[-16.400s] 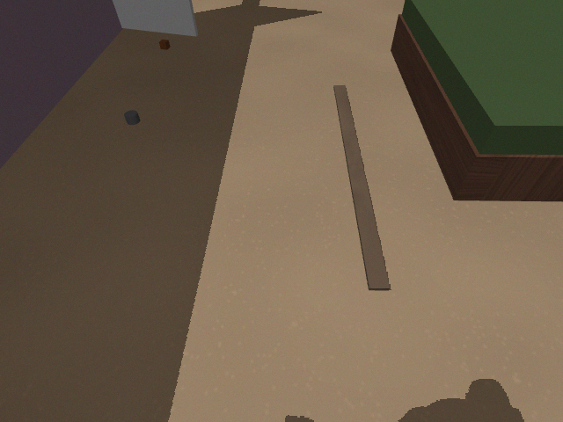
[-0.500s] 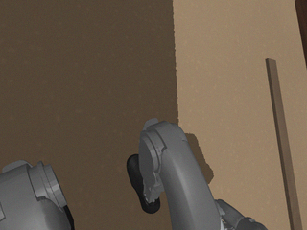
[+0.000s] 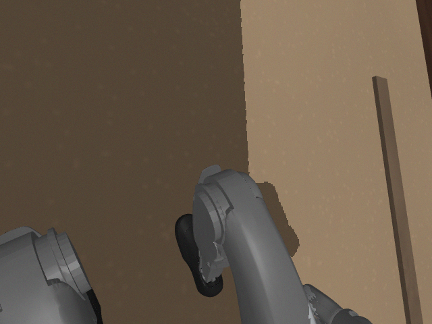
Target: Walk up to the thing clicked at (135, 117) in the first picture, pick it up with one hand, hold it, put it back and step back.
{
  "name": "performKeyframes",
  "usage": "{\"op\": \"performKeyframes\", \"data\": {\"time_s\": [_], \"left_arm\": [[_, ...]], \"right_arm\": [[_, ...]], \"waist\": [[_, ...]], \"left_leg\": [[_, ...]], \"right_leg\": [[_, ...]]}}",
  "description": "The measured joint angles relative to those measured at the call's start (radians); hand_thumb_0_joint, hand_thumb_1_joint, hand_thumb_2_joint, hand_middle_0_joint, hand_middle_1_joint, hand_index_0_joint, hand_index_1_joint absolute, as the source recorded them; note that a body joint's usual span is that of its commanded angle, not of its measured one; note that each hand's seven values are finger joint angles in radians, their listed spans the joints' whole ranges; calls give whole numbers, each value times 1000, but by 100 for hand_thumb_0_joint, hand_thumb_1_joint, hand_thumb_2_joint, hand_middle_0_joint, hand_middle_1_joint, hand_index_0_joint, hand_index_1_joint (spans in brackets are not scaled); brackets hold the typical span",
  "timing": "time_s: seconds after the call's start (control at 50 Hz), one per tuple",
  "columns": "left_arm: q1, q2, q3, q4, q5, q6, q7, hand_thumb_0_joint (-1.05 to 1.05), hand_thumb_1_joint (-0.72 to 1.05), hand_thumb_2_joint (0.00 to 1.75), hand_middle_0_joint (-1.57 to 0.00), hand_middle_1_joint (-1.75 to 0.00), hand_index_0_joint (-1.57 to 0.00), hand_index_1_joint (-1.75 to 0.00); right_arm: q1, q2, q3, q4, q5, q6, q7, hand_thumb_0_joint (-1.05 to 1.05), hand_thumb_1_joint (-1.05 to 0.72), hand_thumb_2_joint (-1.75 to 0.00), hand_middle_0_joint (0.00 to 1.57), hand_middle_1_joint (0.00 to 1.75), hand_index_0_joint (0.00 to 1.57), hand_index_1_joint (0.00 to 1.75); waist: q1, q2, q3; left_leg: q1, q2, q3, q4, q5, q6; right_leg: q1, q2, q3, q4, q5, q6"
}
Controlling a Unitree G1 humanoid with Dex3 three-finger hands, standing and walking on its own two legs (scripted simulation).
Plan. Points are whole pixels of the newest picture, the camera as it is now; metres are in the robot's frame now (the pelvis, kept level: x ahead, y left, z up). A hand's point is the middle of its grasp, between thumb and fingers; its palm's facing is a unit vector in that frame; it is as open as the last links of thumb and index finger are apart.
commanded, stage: close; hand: left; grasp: from above
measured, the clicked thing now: out of the picture +0.44 +0.34 -0.27
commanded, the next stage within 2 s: settle in 0.22 s
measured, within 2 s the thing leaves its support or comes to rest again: leaves its support in 0.62 s
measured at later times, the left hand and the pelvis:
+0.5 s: hand out of the picture +0.42 +0.33 -0.25, palm faces -0.45 -0.16 -0.88, open 10.5 cm; pelvis +0.00 +0.00 +0.00, yaw +0 degrees
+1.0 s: hand out of the picture +0.42 +0.34 -0.17, palm faces -0.43 -0.12 -0.89, open 10.5 cm; pelvis +0.00 +0.00 +0.01, yaw +3 degrees
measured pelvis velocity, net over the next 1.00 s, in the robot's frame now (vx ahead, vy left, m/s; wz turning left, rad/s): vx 0.00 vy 0.00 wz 0.06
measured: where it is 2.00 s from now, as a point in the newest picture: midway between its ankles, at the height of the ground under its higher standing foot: (152, 300)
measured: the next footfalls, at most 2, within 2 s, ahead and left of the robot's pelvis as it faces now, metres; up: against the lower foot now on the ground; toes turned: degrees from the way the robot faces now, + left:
none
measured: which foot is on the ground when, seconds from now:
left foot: down 0.00-1.00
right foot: down 0.00-1.00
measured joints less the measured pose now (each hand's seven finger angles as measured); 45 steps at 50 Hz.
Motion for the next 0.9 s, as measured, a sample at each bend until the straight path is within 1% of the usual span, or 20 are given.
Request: {"op": "performKeyframes", "data": {"time_s": [0.12, 0.18, 0.26, 0.38, 0.46, 0.52, 0.62, 0.66, 0.7, 0.74, 0.82, 0.9], "left_arm": [[0, 0, -3, -2, 1, 0, 2, 1, -7, 69, -46, -87, -52, -82], [2, 0, 4, -8, 7, 1, -4, 1, -8, 69, -46, -86, -52, -83], [4, 0, 5, -7, 10, 3, 3, 1, -8, 69, -47, -86, -53, -83], [0, 0, -3, -1, 7, 5, 7, 1, -8, 69, -47, -86, -53, -82], [-3, 1, -3, -7, 5, 9, -6, 1, -9, 70, -48, -85, -54, -81], [0, -2, 9, -20, 4, 14, -22, 1, -9, 70, -49, -84, -55, -81], [30, -26, 38, -91, 6, 22, -47, 1, -9, 70, -49, -84, -55, -80], [39, -39, 40, -108, 5, 29, -52, 1, -9, 70, -49, -84, -55, -80], [50, -50, 51, -128, 6, 36, -68, 1, -9, 70, -50, -83, -55, -80], [69, -65, 59, -169, 0, 45, -87, 1, -10, 70, -50, -83, -56, -80], [94, -114, 33, -255, -28, 61, -128, 1, -10, 69, -50, -83, -56, -80], [101, -164, 9, -297, -42, 74, -175, 1, -9, 69, -50, -83, -56, -79]], "right_arm": [[-1, 2, 7, -6, 0, 2, 0, 0, -90, -89, 20, 30, 20, 30], [0, 3, 5, -9, 1, 2, -2, 0, -90, -89, 20, 30, 20, 30], [-3, 3, 5, -8, -1, 6, -3, 0, -90, -89, 20, 30, 20, 30], [-5, -2, 4, -10, -4, 3, -4, 0, -90, -89, 20, 30, 20, 30], [-5, -3, 4, -14, 0, 2, -4, 0, -91, -90, 20, 30, 20, 30], [2, 0, 0, -15, 4, 5, -6, 0, -91, -90, 20, 30, 20, 30], [26, 3, -23, -8, 11, 11, -3, 0, -92, -90, 20, 30, 20, 30], [34, 4, -37, -1, 15, 15, 0, 0, -92, -90, 20, 30, 20, 30], [41, 4, -53, 3, 21, 20, 3, 0, -92, -90, 20, 30, 20, 30], [50, 5, -74, 5, 29, 25, 5, 0, -92, -90, 20, 30, 20, 30], [67, 10, -113, 16, 57, 45, 10, 0, -91, -90, 20, 30, 20, 30], [70, 18, -150, 22, 86, 77, 8, 0, -91, -90, 20, 30, 20, 30]], "waist": [[0, -1, 0], [1, -1, -3], [0, -2, -8], [-2, -2, -5], [-3, -2, 0], [-1, 0, -5], [10, 11, -30], [14, 19, -44], [19, 29, -58], [27, 42, -72], [56, 67, -113], [82, 96, -158]], "left_leg": [[2, -2, -2, 0, -1, 0], [1, -2, -3, -1, -1, 0], [-1, -2, -5, -1, 0, 0], [-1, -4, -4, 0, 2, 2], [3, -4, -2, -2, 2, 3], [-1, -4, -2, -5, 4, 3], [-8, -6, 1, -9, 2, -1], [-11, -7, 4, -11, 1, -1], [-16, -8, 8, -13, 1, 0], [-20, -9, 13, -16, 2, 0], [-29, -9, 32, -31, 7, 3], [-36, -12, 53, -55, 16, 6]], "right_leg": [[5, -2, -2, -1, -2, -1], [5, -1, -3, -3, -2, -1], [4, -1, -5, -5, -1, -2], [7, -2, -5, -5, -1, -1], [10, -2, -3, -6, -1, 2], [7, -3, -3, -9, 0, 0], [-2, -6, -2, -9, -4, -7], [-6, -8, 0, -7, -8, -9], [-10, -10, 3, -6, -11, -9], [-15, -13, 7, -6, -13, -10], [-28, -18, 20, -9, -15, -14], [-38, -26, 35, -18, -17, -16]]}}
